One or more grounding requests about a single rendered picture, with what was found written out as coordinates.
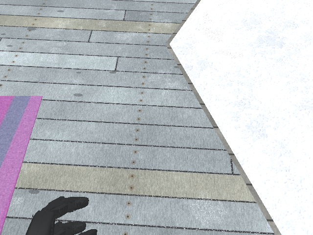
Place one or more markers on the robot left hand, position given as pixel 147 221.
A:
pixel 43 222

